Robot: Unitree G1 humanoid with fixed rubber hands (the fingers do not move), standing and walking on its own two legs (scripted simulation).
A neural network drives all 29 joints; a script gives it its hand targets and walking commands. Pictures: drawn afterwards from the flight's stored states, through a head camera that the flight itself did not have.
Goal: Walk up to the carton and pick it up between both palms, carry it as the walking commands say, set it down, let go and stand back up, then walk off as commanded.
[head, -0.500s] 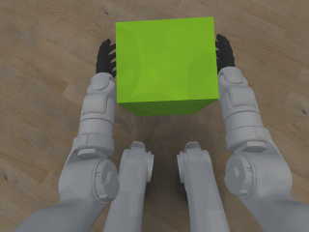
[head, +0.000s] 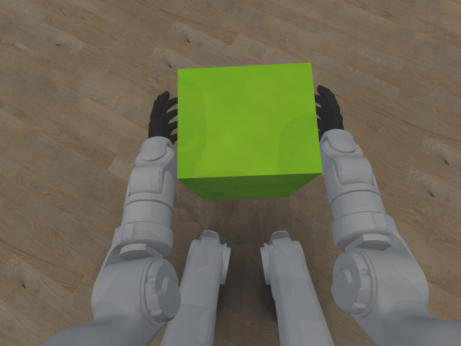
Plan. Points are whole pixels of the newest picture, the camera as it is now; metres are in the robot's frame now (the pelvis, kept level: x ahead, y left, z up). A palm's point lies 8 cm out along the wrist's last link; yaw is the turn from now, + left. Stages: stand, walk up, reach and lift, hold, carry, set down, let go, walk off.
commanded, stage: reach and lift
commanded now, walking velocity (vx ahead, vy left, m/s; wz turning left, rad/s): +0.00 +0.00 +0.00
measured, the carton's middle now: (244, 148) +0.46 +0.00 -0.13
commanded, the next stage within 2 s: none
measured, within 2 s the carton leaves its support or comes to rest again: neither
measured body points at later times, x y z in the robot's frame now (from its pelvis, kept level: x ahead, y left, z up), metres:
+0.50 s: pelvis +0.02 +0.00 +0.07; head +0.21 +0.00 +0.47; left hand +0.45 +0.15 +0.00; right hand +0.46 -0.14 +0.00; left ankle +0.09 +0.13 -0.49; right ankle +0.10 -0.12 -0.49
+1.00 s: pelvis +0.05 +0.00 +0.13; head +0.19 -0.01 +0.56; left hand +0.43 +0.15 +0.08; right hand +0.44 -0.14 +0.07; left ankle +0.09 +0.13 -0.49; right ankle +0.10 -0.12 -0.49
